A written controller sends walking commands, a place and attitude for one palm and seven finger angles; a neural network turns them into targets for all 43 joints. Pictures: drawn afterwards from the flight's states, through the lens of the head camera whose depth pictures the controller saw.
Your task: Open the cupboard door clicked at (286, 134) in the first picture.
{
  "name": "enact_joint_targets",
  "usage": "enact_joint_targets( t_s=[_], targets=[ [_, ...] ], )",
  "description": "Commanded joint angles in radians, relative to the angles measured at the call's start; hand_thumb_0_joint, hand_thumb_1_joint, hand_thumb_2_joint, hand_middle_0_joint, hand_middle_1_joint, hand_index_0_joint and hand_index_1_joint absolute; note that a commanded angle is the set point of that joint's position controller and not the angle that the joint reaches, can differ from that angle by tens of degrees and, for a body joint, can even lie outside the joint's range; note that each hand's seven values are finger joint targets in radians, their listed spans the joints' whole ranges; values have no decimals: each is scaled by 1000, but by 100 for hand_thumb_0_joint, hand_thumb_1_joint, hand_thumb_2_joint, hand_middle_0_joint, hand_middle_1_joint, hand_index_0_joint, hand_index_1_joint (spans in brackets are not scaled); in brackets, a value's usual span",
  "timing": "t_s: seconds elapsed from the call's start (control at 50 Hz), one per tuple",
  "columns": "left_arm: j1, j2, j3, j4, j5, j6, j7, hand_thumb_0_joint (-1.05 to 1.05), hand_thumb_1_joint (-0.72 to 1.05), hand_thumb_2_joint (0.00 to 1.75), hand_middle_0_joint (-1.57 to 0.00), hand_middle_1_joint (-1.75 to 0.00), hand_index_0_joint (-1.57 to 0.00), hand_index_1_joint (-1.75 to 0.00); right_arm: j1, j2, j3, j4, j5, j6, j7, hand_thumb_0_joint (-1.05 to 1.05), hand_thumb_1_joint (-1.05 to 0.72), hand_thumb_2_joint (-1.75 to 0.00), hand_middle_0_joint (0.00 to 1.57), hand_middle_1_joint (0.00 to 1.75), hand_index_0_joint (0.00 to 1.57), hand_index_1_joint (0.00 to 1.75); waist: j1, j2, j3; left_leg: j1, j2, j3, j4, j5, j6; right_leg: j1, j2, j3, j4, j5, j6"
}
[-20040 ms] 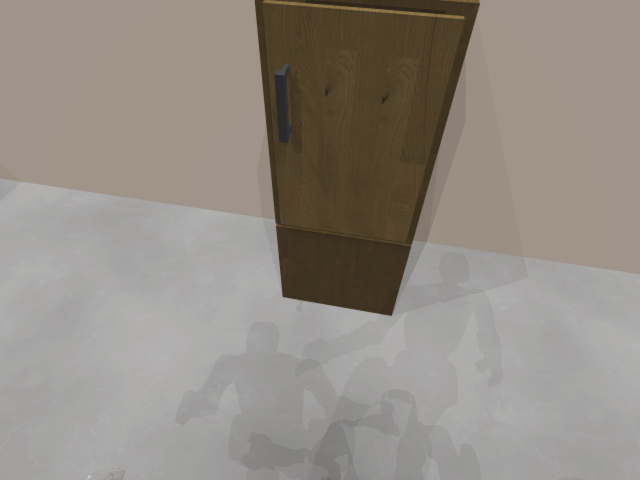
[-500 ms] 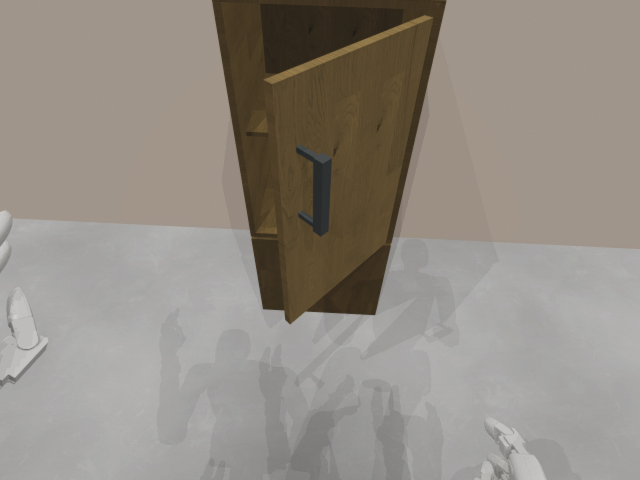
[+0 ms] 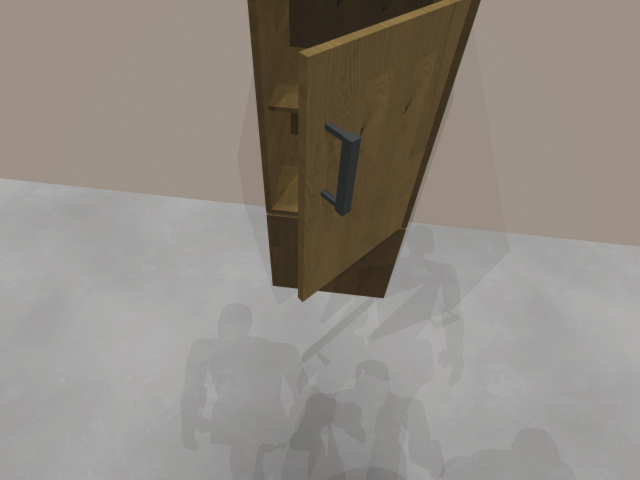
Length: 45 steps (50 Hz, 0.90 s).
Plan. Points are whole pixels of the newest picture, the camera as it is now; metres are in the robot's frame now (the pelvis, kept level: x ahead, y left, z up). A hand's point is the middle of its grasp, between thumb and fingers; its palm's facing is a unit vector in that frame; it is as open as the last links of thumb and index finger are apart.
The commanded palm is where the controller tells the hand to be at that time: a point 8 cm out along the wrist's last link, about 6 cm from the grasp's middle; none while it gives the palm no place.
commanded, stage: let the arm hang, fingers relaxed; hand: left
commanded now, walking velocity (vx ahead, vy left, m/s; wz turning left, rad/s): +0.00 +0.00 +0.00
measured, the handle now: (337, 171) +0.56 +0.00 +0.06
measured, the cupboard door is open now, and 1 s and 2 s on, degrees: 49 49 49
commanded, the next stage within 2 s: look to check the result in 0.78 s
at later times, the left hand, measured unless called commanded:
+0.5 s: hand out of the picture -0.02 +0.17 -0.17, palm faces +0.06 -0.98 -0.19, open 7.4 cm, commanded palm none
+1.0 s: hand out of the picture +0.00 +0.16 -0.17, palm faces +0.06 -0.98 -0.19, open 7.4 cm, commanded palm none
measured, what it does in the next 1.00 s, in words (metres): stands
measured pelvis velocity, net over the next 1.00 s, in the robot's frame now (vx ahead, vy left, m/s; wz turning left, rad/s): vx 0.02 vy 0.00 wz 0.00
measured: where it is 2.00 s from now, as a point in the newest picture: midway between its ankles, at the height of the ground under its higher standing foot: outside the picture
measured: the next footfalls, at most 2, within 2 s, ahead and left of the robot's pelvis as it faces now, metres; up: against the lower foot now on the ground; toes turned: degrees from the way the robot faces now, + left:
none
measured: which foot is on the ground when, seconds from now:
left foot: down 0.00-1.00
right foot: down 0.00-1.00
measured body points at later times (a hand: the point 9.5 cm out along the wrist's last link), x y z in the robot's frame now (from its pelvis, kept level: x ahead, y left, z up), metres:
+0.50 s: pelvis +0.00 +0.01 +0.01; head +0.01 +0.00 +0.45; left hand -0.02 +0.22 -0.15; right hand -0.02 -0.18 -0.17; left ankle +0.04 +0.12 -0.73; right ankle +0.00 -0.10 -0.73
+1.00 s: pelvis +0.02 +0.00 +0.01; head +0.03 -0.01 +0.46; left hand +0.00 +0.21 -0.15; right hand +0.00 -0.21 -0.16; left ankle +0.04 +0.12 -0.73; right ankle +0.00 -0.10 -0.73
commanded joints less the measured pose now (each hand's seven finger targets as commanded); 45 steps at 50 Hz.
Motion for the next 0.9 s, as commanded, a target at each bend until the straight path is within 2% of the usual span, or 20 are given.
enact_joint_targets(
  t_s=[0.0,0.02,0.04,0.06,0.12,0.14,0.26,0.3,0.36,0.44,0.48,0.56,0.7,0.76,0.88],
  targets=[
    [35,139,28,31,-7,-51,-9,0,90,90,-20,-30,-20,-30,23,-77,-17,-1,-1,-14,-21,0,-90,-90,20,30,20,30,12,207,-61,-4,73,-99,-157,-7,31,68,-88,118,-173,23,-31],
    [41,134,26,55,-8,-51,-9,0,90,90,-20,-30,-20,-30,37,-72,-17,14,-1,-12,-22,0,-90,-90,20,30,20,30,9,211,-42,-9,71,-99,-165,-36,29,58,-89,114,-184,5,-34],
    [51,131,25,75,-8,-52,-8,0,90,90,-20,-30,-20,-30,60,-67,-19,24,2,-9,-24,0,-90,-90,20,30,20,30,11,155,-36,0,73,-103,-162,-44,32,50,-88,108,-198,-11,-34],
    [51,121,21,95,-8,-51,-9,0,90,90,-20,-30,-20,-30,83,-62,-20,39,2,-7,-24,0,-90,-90,20,30,20,30,2,125,-20,-4,73,-101,-171,-68,32,38,-90,107,-207,-36,-35],
    [79,99,17,140,-9,-52,-7,0,90,90,-20,-30,-20,-30,133,-48,-23,72,2,-6,-28,0,-90,-90,20,30,20,30,1,90,1,6,71,-102,-176,-72,36,14,-89,103,-213,-54,-34],
    [83,96,17,150,-9,-54,-5,0,90,90,-20,-30,-20,-30,148,-44,-25,77,4,-5,-29,0,-90,-90,20,30,20,30,0,59,0,10,74,-103,-176,-66,37,14,-87,97,-214,-57,-34],
    [122,66,17,188,-10,-54,2,0,90,90,-20,-30,-20,-30,195,-10,-22,113,2,-7,-30,0,-90,-90,20,30,20,30,3,17,22,4,67,-92,-174,-53,41,-2,-92,94,-203,-72,-33],
    [128,56,17,193,-10,-55,5,0,90,90,-20,-30,-20,-30,205,-1,-21,123,2,-10,-31,0,-90,-90,20,30,20,30,2,18,21,8,70,-93,-179,-36,42,-2,-90,92,-191,-49,-31],
    [128,48,20,193,-9,-53,8,0,90,90,-20,-30,-20,-30,209,11,-19,132,2,-11,-31,0,-90,-90,20,30,20,30,3,37,61,-24,74,-104,-199,-63,42,-7,-83,85,-177,-47,-28],
    [142,40,23,190,-7,-56,11,0,90,90,-20,-30,-20,-30,204,16,-22,131,2,-16,-31,0,-90,-90,20,30,20,30,12,26,47,-14,69,-94,-192,-33,43,3,-85,86,-172,-15,-25],
    [128,36,22,184,-8,-60,11,0,90,90,-20,-30,-20,-30,205,25,-21,134,1,-18,-30,0,-90,-90,20,30,20,30,5,14,46,-3,64,-82,-180,1,39,3,-92,92,-176,0,-26],
    [107,32,25,174,-7,-59,12,0,90,90,-20,-30,-20,-30,198,31,-21,139,1,-18,-31,0,-90,-90,20,30,20,30,3,35,78,-10,65,-84,-185,-5,36,-11,-90,90,-181,-6,-26],
    [102,39,26,174,-9,-62,10,0,90,90,-20,-30,-20,-30,188,22,-19,135,2,-23,-33,0,-90,-90,20,30,20,30,4,47,40,23,68,-78,-179,62,34,25,-95,94,-183,48,-25],
    [94,43,26,174,-9,-63,9,0,90,90,-20,-30,-20,-30,182,18,-18,137,3,-22,-33,0,-90,-90,20,30,20,30,3,33,39,34,69,-74,-172,82,33,27,-96,92,-190,55,-25],
    [90,47,24,179,-11,-63,9,0,90,90,-20,-30,-20,-30,173,9,-16,139,3,-21,-35,0,-90,-90,20,30,20,30,2,47,32,57,71,-73,-169,108,31,38,-97,88,-195,75,-24]
  ],
)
